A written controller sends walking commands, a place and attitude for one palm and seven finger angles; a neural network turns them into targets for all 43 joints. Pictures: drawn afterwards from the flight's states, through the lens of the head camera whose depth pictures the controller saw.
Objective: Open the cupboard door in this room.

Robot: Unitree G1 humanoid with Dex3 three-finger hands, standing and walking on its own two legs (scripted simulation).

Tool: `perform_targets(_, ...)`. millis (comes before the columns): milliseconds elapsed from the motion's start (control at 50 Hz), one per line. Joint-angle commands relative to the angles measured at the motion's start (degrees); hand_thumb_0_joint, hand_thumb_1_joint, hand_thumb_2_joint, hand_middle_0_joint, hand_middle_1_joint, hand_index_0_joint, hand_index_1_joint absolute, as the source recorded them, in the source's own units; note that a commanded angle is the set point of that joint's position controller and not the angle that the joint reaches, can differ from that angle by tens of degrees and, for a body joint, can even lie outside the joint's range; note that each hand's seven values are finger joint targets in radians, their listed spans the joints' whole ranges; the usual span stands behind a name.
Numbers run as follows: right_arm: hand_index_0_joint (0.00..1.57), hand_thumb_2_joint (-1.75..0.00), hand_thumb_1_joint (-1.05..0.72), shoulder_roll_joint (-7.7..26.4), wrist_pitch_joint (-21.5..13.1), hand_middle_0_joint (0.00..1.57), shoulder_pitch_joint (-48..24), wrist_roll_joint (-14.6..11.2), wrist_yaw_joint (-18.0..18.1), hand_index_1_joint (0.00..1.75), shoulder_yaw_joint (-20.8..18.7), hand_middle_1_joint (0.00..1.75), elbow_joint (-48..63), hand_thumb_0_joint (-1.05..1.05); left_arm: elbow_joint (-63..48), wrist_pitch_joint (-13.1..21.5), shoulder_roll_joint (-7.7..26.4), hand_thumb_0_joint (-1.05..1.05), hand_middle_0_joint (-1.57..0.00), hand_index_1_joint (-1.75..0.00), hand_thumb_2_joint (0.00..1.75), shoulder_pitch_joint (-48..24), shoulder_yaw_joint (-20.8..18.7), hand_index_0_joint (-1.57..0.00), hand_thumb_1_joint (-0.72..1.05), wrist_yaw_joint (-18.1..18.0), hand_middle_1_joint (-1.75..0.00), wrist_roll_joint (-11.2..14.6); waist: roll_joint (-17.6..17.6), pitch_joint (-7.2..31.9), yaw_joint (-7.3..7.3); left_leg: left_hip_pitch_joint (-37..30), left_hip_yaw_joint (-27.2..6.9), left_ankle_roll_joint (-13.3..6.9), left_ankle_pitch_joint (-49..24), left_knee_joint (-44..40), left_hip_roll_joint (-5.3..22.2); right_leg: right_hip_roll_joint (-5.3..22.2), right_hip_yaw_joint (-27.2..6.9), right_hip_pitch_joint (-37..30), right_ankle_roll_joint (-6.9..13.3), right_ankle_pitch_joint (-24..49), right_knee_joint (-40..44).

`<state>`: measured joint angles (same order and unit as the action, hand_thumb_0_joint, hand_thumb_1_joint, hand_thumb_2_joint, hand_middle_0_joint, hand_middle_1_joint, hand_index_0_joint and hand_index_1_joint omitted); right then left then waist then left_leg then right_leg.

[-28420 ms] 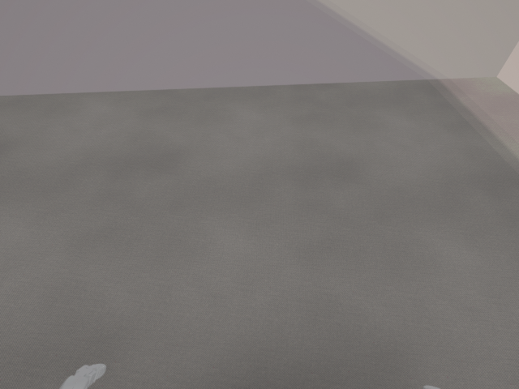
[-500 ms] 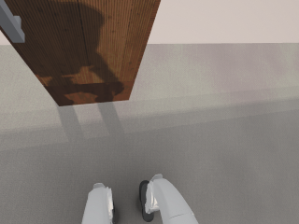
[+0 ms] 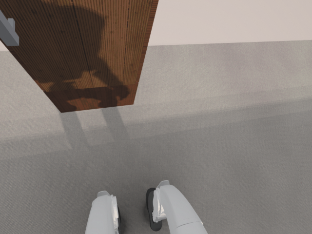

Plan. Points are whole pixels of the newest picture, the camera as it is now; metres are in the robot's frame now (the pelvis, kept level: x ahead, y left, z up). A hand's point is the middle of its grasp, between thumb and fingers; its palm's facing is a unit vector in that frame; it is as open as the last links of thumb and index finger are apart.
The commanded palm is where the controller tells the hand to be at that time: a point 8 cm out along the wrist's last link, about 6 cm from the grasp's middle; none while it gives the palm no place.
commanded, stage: slide the fingers in behind the handle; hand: left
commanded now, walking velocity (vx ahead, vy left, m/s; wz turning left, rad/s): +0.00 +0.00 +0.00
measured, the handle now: out of the picture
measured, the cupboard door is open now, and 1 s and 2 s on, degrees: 0 0 0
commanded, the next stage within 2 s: close the thumb around the handle in 1.54 s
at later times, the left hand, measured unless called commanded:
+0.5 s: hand out of the picture +0.54 +0.29 +0.07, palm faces +0.08 -1.00 -0.03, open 14.0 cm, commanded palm +0.52 +0.31 +0.06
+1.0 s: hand out of the picture +0.54 +0.26 +0.07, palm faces +0.08 -1.00 -0.01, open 14.0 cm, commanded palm +0.53 +0.28 +0.06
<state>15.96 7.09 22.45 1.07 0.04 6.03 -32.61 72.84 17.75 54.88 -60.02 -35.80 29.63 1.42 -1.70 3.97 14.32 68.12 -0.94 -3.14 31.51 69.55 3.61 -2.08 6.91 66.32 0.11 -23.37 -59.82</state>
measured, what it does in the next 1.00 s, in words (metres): stands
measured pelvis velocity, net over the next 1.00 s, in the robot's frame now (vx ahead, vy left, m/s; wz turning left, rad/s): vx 0.00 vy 0.00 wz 0.01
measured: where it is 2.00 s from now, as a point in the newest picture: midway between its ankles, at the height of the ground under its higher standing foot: (135, 224)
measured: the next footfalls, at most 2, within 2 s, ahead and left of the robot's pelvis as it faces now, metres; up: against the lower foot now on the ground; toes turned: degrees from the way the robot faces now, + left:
none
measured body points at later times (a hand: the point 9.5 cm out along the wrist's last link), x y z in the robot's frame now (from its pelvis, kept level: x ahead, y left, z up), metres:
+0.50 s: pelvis +0.00 +0.00 +0.00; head +0.19 +0.04 +0.40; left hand +0.53 +0.35 +0.08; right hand -0.02 -0.27 -0.09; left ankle -0.01 +0.08 -0.64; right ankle +0.04 -0.13 -0.64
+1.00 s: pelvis +0.00 +0.00 +0.01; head +0.19 +0.04 +0.42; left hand +0.53 +0.32 +0.07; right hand -0.01 -0.27 -0.09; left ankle -0.01 +0.08 -0.64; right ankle +0.04 -0.13 -0.64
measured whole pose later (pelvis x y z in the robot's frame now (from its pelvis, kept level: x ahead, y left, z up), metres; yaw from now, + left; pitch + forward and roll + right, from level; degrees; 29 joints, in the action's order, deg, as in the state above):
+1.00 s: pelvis +0.00 +0.00 +0.01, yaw +1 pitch +28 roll -6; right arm 15.3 6.6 22.2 1.6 -0.8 4.5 -34.5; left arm 69.8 20.2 42.9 -57.9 -30.7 21.7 3.3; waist -1.9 5.0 13.5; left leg 64.9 -0.2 -2.9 31.3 67.5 3.2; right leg -1.8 6.0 63.9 0.3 -23.7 -59.2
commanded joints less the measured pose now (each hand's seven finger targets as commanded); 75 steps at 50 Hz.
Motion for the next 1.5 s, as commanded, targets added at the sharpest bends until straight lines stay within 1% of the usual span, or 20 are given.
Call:
perform_targets(0, 0.2, -0.9, -0.9, 13.2, -0.3, 0.2, 13.3, 0.2, 0.7, 0.3, -4.7, 0.3, -0.1, 0.0, -12.5, 4.4, 15.4, 0.0, -0.3, -1.2, 0.3, -21.2, 0.5, -0.3, -0.5, 0.1, -1.2, 2.9, -17.5, 33.3, 0.47, -32.6, -7.2, 2.6, -38.3, -6.9, 0.7, -2.1, -2.3, -8.6, 0.8, 13.7, 3.7)
perform_targets(60, 0.2, -0.9, -0.9, 13.0, -0.2, 0.2, 13.2, -0.1, 0.8, 0.3, -4.6, 0.3, 0.1, 0.0, -12.2, 3.2, 13.2, 0.0, -0.3, -1.2, 0.3, -21.4, 2.3, -0.3, -0.5, 0.4, -1.2, 3.0, -18.4, 33.0, 0.49, -32.0, -6.9, 2.1, -37.2, -7.3, 0.4, -1.8, -2.3, -8.9, 0.9, 13.8, 3.8)
perform_targets(120, 0.2, -0.9, -0.9, 13.1, -0.2, 0.2, 13.2, 0.0, 1.0, 0.3, -4.4, 0.3, 0.4, 0.0, -12.3, 2.2, 16.2, 0.0, -0.3, -1.2, 0.3, -21.3, 0.4, -0.3, -0.5, -0.5, -1.2, 2.5, -16.8, 33.0, -0.29, -29.2, -6.3, 1.7, -33.6, -7.7, 0.1, -1.9, -2.7, -11.4, 0.7, 13.4, 4.0)
perform_targets(180, 0.2, -0.9, -0.9, 12.8, -0.5, 0.2, 13.0, 0.1, 1.0, 0.3, -4.3, 0.3, 0.1, 0.0, -13.0, 2.6, 15.2, 0.0, -0.3, -1.2, 0.3, -23.4, 1.3, -0.3, -0.5, -2.1, -1.2, 1.8, -17.4, 31.9, 0.32, -29.3, -6.3, 1.8, -32.2, -7.6, 0.2, -1.8, -2.7, -9.5, 0.8, 12.1, 3.9)
perform_targets(260, 0.2, -0.9, -0.9, 12.7, -1.0, 0.2, 12.9, 0.4, 0.9, 0.3, -4.6, 0.3, 0.5, 0.0, -15.8, 4.5, 17.5, 0.0, -0.3, -1.2, 0.3, -23.1, -1.2, -0.3, -0.5, -4.2, -1.2, 1.6, -17.6, 35.0, -0.49, -28.8, -5.8, 1.7, -33.4, -7.4, 0.1, -1.8, -3.3, -13.3, 1.1, 14.9, 3.4)
perform_targets(380, 0.2, -0.9, -0.9, 12.5, -0.8, 0.2, 12.5, 0.0, 0.5, 0.3, -4.5, 0.3, 0.5, 0.0, -11.9, 3.1, 11.4, 0.0, -0.3, -1.2, 0.3, -20.7, 3.5, -0.3, -0.5, -4.0, -1.2, 1.4, -16.3, 30.9, 0.24, -28.6, -5.7, 1.6, -31.0, -8.5, 0.1, -1.8, -2.9, -11.5, 0.8, 12.7, 4.4)
perform_targets(420, 0.2, -0.9, -0.9, 12.7, -0.8, 0.2, 12.8, 0.0, 0.8, 0.3, -4.6, 0.3, 0.2, 0.0, -13.1, 3.1, 13.6, 0.0, -0.3, -1.2, 0.3, -21.7, 1.5, -0.3, -0.5, -4.0, -1.2, 2.0, -15.6, 32.3, 0.03, -27.8, -5.6, 1.5, -31.0, -8.4, 0.0, -1.7, -3.1, -13.0, 0.6, 13.5, 4.4)
perform_targets(480, 0.2, -0.9, -0.9, 12.5, -1.0, 0.2, 13.3, 0.3, 0.7, 0.3, -5.0, 0.3, 0.2, 0.0, -15.6, 4.1, 12.4, 0.0, -0.3, -1.2, 0.3, -21.1, 1.1, -0.3, -0.5, -4.2, -1.2, 2.8, -16.0, 36.3, -0.43, -30.7, -6.0, 1.8, -35.7, -8.1, 0.0, -1.7, -3.2, -13.9, 0.8, 16.5, 3.7)
perform_targets(580, 0.2, -0.9, -0.9, 12.2, -0.9, 0.2, 13.3, 0.4, 0.3, 0.3, -5.3, 0.3, -0.6, 0.0, -14.0, 4.3, 7.0, 0.0, -0.3, -1.2, 0.3, -19.7, 3.8, -0.3, -0.5, -5.2, -1.2, 3.2, -15.0, 32.1, 0.26, -31.2, -6.0, 2.0, -34.8, -8.7, 0.2, -1.7, -2.9, -11.4, 0.8, 14.9, 4.6)
perform_targets(600, 0.2, -0.9, -0.9, 12.4, -0.9, 0.2, 13.1, 0.4, 0.3, 0.3, -5.3, 0.3, -0.7, 0.0, -14.2, 4.3, 9.0, 0.0, -0.3, -1.2, 0.3, -20.5, 2.5, -0.3, -0.5, -5.6, -1.2, 3.1, -14.7, 31.6, -0.17, -29.6, -5.6, 1.8, -33.6, -8.5, 0.1, -1.7, -3.1, -12.5, 0.8, 15.1, 4.6)
perform_targets(700, 0.2, -0.9, -0.9, 12.0, -1.0, 0.2, 13.2, 0.5, 0.3, 0.3, -5.2, 0.3, -0.5, 0.0, -14.1, 4.5, 7.7, 0.0, -0.3, -1.2, 0.3, -20.6, 3.5, -0.3, -0.5, -7.0, -1.2, 2.4, -15.0, 31.5, -0.08, -29.4, -5.3, 1.8, -33.5, -8.9, -0.1, -1.6, -3.3, -13.1, 0.8, 15.6, 4.5)
perform_targets(780, 0.2, -0.9, -0.9, 11.9, -0.9, 0.2, 13.5, 0.8, 0.0, 0.3, -5.6, 0.3, -0.4, 0.0, -17.8, 6.5, 7.2, 0.0, -0.3, -1.2, 0.3, -20.9, 3.2, -0.3, -0.5, -7.8, -1.2, 2.5, -16.2, 35.2, -0.6, -33.7, -6.1, 2.6, -38.7, -8.8, 0.2, -1.6, -3.2, -13.3, 1.0, 17.3, 4.0)
perform_targets(900, 0.2, -0.9, -0.9, 11.9, -0.8, 0.2, 13.1, 0.6, 0.1, 0.3, -5.8, 0.3, -1.2, 0.0, -14.1, 5.7, 4.4, 0.0, -0.3, -1.2, 0.3, -20.1, 4.2, -0.3, -0.5, -8.0, -1.2, 3.1, -13.4, 31.8, 0.08, -30.9, -5.6, 2.1, -34.3, -9.2, -0.1, -1.7, -3.2, -13.5, 0.9, 15.9, 4.8)
perform_targets(980, 0.2, -0.9, -0.9, 11.5, -0.9, 0.2, 13.2, 0.7, 0.1, 0.3, -5.7, 0.3, -0.9, 0.0, -14.9, 5.6, 3.1, 0.0, -0.3, -1.2, 0.3, -19.9, 5.4, -0.3, -0.5, -8.9, -1.2, 2.4, -15.9, 32.8, -0.44, -32.5, -5.5, 2.3, -36.0, -9.4, -0.2, -1.5, -3.2, -13.0, 1.0, 16.2, 4.7)
perform_targets(1120, 0.2, -0.9, -0.9, 11.3, -1.0, 0.2, 13.3, 1.0, -0.3, 0.3, -6.1, 0.3, -1.6, 0.0, -14.5, 6.6, -1.7, 0.0, -0.3, -1.2, 0.3, -21.8, 7.7, -0.3, -0.5, -10.4, -1.2, 3.0, -13.7, 32.0, 0.63, -32.6, -5.9, 2.5, -34.9, -9.3, -0.1, -1.6, -3.0, -11.9, 1.0, 15.3, 4.8)
perform_targets(1180, 0.2, -0.9, -0.9, 11.6, -1.1, 0.2, 13.5, 1.1, -0.1, 0.3, -6.0, 0.3, -1.2, 0.0, -14.7, 7.0, 3.0, 0.0, -0.3, -1.2, 0.3, -21.7, 4.3, -0.3, -0.5, -11.1, -1.2, 2.4, -14.0, 33.9, -0.54, -31.1, -5.3, 2.3, -34.9, -9.2, -0.5, -1.5, -3.6, -14.9, 1.1, 17.1, 4.3)
perform_targets(1280, 0.2, -0.9, -0.9, 11.2, -1.1, 0.2, 13.1, 1.1, -0.1, 0.3, -5.6, 0.3, -1.5, 0.0, -13.1, 7.2, 1.5, 0.0, -0.3, -1.2, 0.3, -22.9, 6.8, -0.3, -0.5, -11.4, -1.2, 1.0, -13.8, 31.4, 0.65, -29.2, -4.9, 1.8, -32.4, -8.7, -0.5, -1.4, -3.8, -13.7, 0.9, 16.2, 4.4)
perform_targets(1320, 0.2, -0.9, -0.9, 11.5, -1.1, 0.2, 12.9, 0.9, 0.1, 0.3, -5.4, 0.3, -1.2, 0.0, -11.2, 6.7, 3.5, 0.0, -0.3, -1.2, 0.3, -22.8, 5.7, -0.3, -0.5, -11.0, -1.2, 1.1, -11.8, 30.1, 0.63, -25.8, -4.5, 1.4, -29.2, -8.8, -0.7, -1.4, -4.1, -15.1, 0.9, 15.3, 4.5)
perform_targets(1380, 0.2, -0.9, -0.9, 11.6, -1.4, 0.2, 13.1, 0.8, 0.3, 0.3, -5.4, 0.3, -1.1, 0.0, -12.0, 6.8, 4.5, 0.0, -0.3, -1.2, 0.3, -23.3, 4.9, -0.3, -0.5, -10.1, -1.2, 1.7, -13.3, 33.3, 0.21, -27.0, -4.6, 1.5, -30.4, -8.4, -0.9, -1.4, -4.2, -15.8, 1.0, 16.3, 3.9)
perform_targets(1480, 0.2, -0.9, -0.9, 11.7, -1.5, 0.2, 13.2, 0.8, 0.5, 0.3, -5.3, 0.3, -1.2, 0.0, -12.0, 6.3, 4.6, 0.0, -0.3, -1.2, 0.3, -24.0, 5.3, -0.3, -0.5, -9.2, -1.2, 2.1, -13.6, 33.5, 0.61, -27.5, -4.8, 1.6, -30.7, -8.1, -0.6, -1.4, -4.0, -14.7, 0.9, 16.2, 3.7)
